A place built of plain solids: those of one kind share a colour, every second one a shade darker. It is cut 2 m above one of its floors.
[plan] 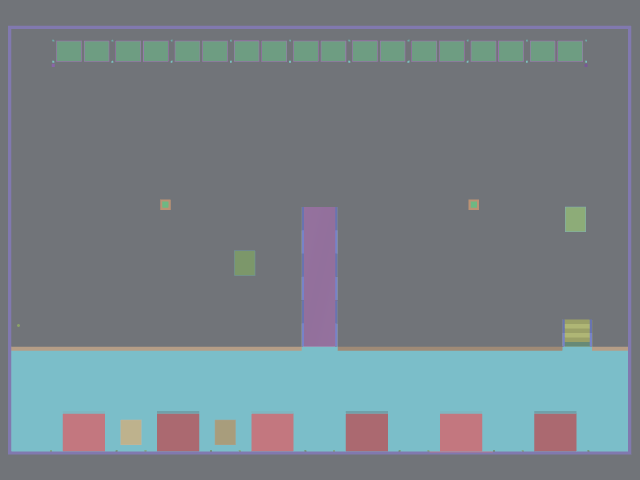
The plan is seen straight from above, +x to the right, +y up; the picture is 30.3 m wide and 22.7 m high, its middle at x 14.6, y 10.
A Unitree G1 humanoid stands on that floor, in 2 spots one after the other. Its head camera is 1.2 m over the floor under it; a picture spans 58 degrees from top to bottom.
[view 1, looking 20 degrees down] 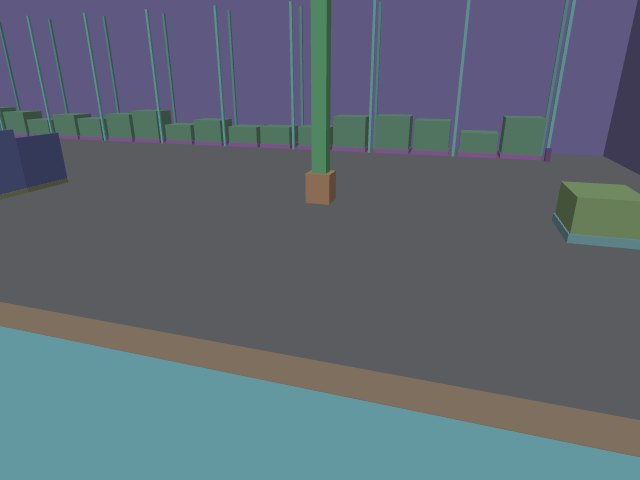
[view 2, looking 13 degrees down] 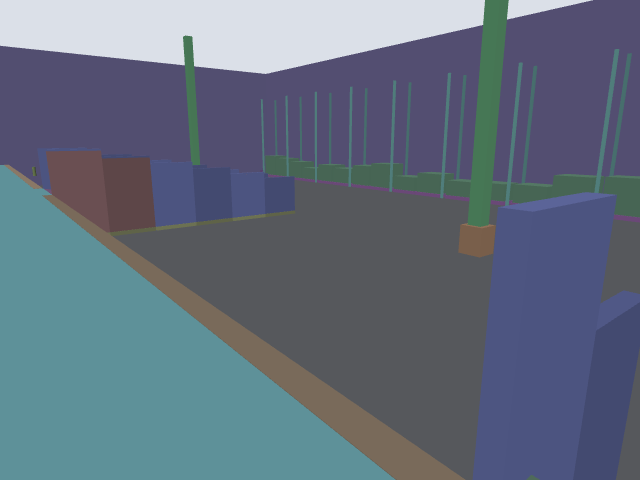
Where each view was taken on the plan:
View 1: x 24.40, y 3.36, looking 107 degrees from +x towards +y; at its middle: ground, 6.72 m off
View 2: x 26.77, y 3.72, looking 142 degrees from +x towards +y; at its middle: ground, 10.22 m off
